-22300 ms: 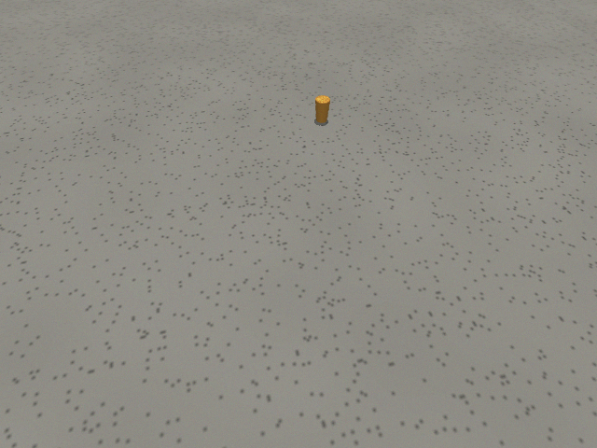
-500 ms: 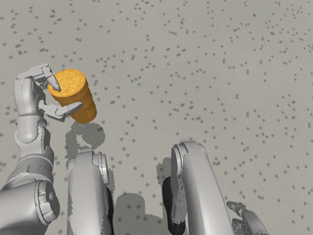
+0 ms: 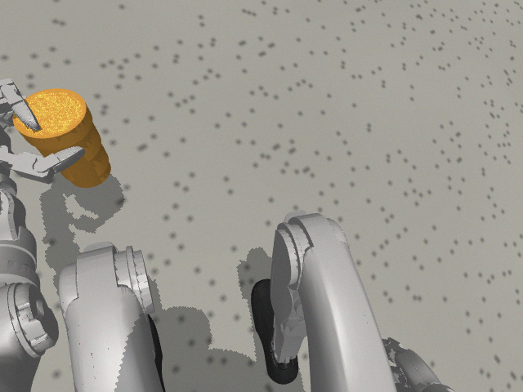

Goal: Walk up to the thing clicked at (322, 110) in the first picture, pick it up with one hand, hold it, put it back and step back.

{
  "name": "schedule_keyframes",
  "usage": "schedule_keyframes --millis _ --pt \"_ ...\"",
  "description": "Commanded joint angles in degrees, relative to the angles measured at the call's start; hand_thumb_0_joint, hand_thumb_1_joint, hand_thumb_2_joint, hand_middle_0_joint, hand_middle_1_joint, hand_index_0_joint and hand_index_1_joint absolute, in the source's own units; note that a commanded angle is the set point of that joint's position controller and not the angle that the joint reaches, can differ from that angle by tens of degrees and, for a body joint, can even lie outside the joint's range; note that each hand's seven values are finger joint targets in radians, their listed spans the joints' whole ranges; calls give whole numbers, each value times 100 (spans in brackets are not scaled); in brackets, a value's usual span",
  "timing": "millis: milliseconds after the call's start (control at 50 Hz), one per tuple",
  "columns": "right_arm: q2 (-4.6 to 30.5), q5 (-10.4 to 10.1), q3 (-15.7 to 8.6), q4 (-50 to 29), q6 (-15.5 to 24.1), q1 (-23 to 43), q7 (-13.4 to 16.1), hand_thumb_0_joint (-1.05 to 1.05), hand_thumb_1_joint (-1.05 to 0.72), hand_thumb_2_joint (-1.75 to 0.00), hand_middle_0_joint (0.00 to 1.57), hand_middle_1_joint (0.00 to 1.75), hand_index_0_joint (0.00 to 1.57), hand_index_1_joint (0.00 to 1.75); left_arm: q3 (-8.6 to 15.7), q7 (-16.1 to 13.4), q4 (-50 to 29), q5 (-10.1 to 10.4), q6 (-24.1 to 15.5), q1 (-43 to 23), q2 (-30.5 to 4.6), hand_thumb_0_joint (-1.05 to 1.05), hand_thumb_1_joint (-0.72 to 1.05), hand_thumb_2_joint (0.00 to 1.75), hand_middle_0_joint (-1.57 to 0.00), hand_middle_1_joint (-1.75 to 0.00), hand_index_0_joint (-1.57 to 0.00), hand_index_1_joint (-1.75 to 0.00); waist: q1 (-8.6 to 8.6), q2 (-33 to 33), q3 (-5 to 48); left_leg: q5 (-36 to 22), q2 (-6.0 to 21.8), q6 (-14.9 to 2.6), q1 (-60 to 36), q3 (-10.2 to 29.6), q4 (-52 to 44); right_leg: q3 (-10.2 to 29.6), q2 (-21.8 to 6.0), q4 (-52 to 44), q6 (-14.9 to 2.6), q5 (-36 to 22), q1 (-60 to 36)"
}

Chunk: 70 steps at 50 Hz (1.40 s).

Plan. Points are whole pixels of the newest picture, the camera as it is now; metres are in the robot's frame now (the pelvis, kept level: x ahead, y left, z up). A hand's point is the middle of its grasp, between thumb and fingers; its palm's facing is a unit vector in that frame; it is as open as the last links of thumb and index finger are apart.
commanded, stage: crouch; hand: left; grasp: from the side
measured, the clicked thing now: (72, 145) +0.48 +0.21 -0.12
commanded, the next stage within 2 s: lower in 0.22 s
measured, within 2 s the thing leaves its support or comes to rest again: neither
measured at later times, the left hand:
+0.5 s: hand (52, 141) +0.49 +0.24 -0.12, palm faces +0.11 -0.99 -0.06, open 7.2 cm
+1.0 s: hand (66, 151) +0.49 +0.24 -0.18, palm faces +0.11 -0.99 -0.04, open 7.2 cm
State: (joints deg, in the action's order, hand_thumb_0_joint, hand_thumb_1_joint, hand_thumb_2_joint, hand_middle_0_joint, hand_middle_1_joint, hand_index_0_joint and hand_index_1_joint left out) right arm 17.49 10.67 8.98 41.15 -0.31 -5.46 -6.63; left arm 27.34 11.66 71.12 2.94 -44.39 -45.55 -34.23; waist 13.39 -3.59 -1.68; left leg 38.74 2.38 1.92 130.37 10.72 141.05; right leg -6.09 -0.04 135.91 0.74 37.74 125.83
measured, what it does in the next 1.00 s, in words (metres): stands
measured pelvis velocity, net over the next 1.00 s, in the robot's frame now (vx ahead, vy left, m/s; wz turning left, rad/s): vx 0.00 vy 0.02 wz -0.12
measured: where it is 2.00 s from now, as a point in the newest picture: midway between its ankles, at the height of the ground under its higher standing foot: (216, 367)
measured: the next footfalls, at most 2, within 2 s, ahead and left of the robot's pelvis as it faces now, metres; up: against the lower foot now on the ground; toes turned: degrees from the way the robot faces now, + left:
none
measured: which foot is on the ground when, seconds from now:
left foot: down 0.00-1.00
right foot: down 0.00-1.00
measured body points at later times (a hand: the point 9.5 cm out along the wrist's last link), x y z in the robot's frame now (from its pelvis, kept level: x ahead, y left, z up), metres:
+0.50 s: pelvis +0.00 +0.01 -0.01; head +0.24 +0.12 +0.35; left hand +0.48 +0.29 -0.11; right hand +0.11 -0.27 -0.09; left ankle +0.08 +0.14 -0.28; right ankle +0.11 -0.12 -0.28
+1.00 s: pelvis +0.00 +0.02 -0.02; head +0.26 +0.16 +0.31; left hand +0.48 +0.29 -0.17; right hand +0.11 -0.25 -0.07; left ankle +0.08 +0.14 -0.28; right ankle +0.11 -0.12 -0.28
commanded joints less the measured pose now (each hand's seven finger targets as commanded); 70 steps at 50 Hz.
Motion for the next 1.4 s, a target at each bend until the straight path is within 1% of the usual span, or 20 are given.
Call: schedule_keyframes --millis 0,100,120,180,240,260,280,340,380,440,560,600,620,680,880,960,1020,1180,1300,1380 --pt "1575 40 -361 -72 -2 -790 31 0 -91 -91 20 30 20 30 16 46 -1213 227 -537 -2148 -889 0 19 129 -129 -144 -130 -144 216 1777 3698 -569 -57 -186 -2470 -500 -1400 -411 230 -1321 -189 -994 -2004" --pt "1704 114 -235 -184 -16 -674 12 0 -91 -91 20 30 20 30 -103 8 -1455 245 -588 -2257 -953 0 22 129 -131 -144 -132 -144 310 2065 3891 -924 -33 -117 -2879 -358 -1311 -519 231 -1165 -202 -1289 -2048" --pt "1683 123 -221 -187 -15 -586 5 0 -91 -91 20 30 20 30 -154 -21 -1428 251 -584 -2258 -938 0 21 129 -131 -144 -132 -144 267 2095 3770 -841 -37 -123 -2755 -381 -1273 -505 234 -1159 -209 -1230 -1994" --pt "1751 169 -125 -200 -27 -569 -2 0 -91 -91 20 30 20 30 -181 -87 -1513 293 -645 -2333 -937 0 20 130 -131 -145 -132 -145 396 2122 3722 -1034 -17 -103 -2914 -291 -1245 -580 235 -1123 -192 -1391 -2053" --pt "1749 215 -77 -207 -52 -465 0 0 -92 -91 20 30 20 30 -184 -163 -1518 256 -661 -2336 -1096 0 15 129 -131 -145 -132 -145 339 2161 3684 -1049 -17 -115 -2850 -330 -1127 -539 258 -1151 -186 -1422 -2131" --pt "1749 239 -37 -234 -66 -431 -6 0 -91 -91 20 30 20 30 -258 -198 -1531 243 -683 -2368 -1048 0 16 130 -131 -145 -132 -145 403 2203 3625 -997 -15 -114 -2795 -316 -1131 -560 258 -1149 -180 -1408 -2172" --pt "1756 247 -22 -233 -72 -454 -8 0 -92 -91 20 30 20 30 -184 -237 -1450 225 -675 -2283 -1119 0 16 131 -132 -146 -133 -146 378 2172 3643 -963 -17 -113 -2800 -310 -1121 -565 266 -1164 -178 -1388 -2213" --pt "1787 279 73 -286 -95 -339 -20 0 -92 -91 20 30 20 30 -337 -305 -1196 176 -705 -2281 -1042 0 11 127 -133 -148 -134 -148 527 2114 3315 -714 -16 -114 -2632 -216 -1157 -667 276 -1156 -180 -1198 -2036" --pt "1840 305 164 -312 -100 -265 -24 0 -92 -91 20 30 20 30 -396 -342 -922 199 -739 -2141 -987 0 12 125 -130 -145 -132 -145 570 2020 3152 -825 -1 -102 -2640 -160 -1119 -722 292 -1097 -175 -1279 -2029" --pt "1888 371 326 -419 -107 -154 -35 0 -92 -91 20 30 20 30 -407 -400 -644 239 -851 -2205 -1101 0 11 126 -131 -146 -133 -146 676 1800 3050 -739 -7 -141 -2491 -110 -1022 -758 332 -1171 -139 -1257 -2201" --pt "2030 501 591 -515 -60 129 -17 0 -91 -90 20 30 20 30 -490 -406 -543 259 -1156 -2426 -1393 0 18 126 -131 -146 -133 -145 832 2149 2837 -757 38 -79 -2822 49 -1035 -893 372 -1069 -154 -1279 -2046" --pt "2062 550 703 -522 -53 143 -6 0 -91 -91 20 30 20 30 -427 -442 -538 298 -1254 -2553 -1588 0 17 127 -133 -147 -134 -146 896 2278 2901 -816 43 -76 -2883 86 -970 -907 390 -1076 -133 -1376 -2209" --pt "2039 576 740 -526 -52 185 -8 0 -92 -91 20 30 20 30 -436 -451 -517 324 -1295 -2471 -1563 0 16 127 -131 -146 -133 -146 855 2222 2967 -907 46 -90 -2878 67 -903 -881 404 -1088 -116 -1476 -2357" --pt "2079 641 862 -544 -52 282 17 0 -92 -91 20 30 20 30 -385 -493 -363 281 -1385 -2499 -1824 0 17 127 -131 -146 -133 -146 894 2327 2764 -766 61 -79 -2788 109 -916 -929 422 -1096 -125 -1364 -2324" --pt "2254 838 1145 -620 -119 560 30 0 -91 -91 20 30 20 30 -572 -630 31 130 -1578 -2317 -1969 0 25 129 -130 -145 -132 -145 1144 2634 2380 -1050 141 10 -3200 416 -987 -1203 456 -990 -99 -1563 -2210" --pt "2300 897 1251 -642 -135 645 32 0 -90 -90 20 30 20 30 -520 -706 55 149 -1672 -2315 -2120 0 26 132 -132 -147 -134 -147 1215 2601 2342 -1158 163 -4 -3268 489 -923 -1234 484 -1009 -67 -1680 -2299" --pt "2298 920 1312 -692 -141 776 40 0 -91 -90 20 30 20 30 -491 -753 112 176 -1741 -2321 -2204 0 27 131 -132 -147 -134 -146 1193 2548 2216 -1009 150 -25 -3088 472 -886 -1226 514 -1061 -70 -1609 -2365" --pt "2357 1005 1445 -714 -163 989 77 0 -90 -90 20 30 20 30 -495 -803 332 139 -1912 -2234 -2364 0 32 132 -133 -147 -135 -146 1315 2506 1955 -809 177 -24 -2995 551 -901 -1303 555 -1101 -58 -1512 -2332" --pt "2401 1053 1523 -724 -174 1038 77 0 -90 -90 20 30 20 30 -469 -815 417 136 -2008 -2101 -2438 0 33 132 -134 -147 -136 -146 1385 2598 1987 -1006 215 11 -3234 659 -918 -1377 576 -1072 -54 -1637 -2346" --pt "2414 1071 1552 -738 -188 1106 89 0 -90 -90 20 30 20 30 -410 -848 491 144 -2056 -2054 -2529 0 30 133 -133 -147 -135 -146 1373 2577 1857 -847 216 6 -3126 646 -922 -1390 592 -1111 -58 -1532 -2354"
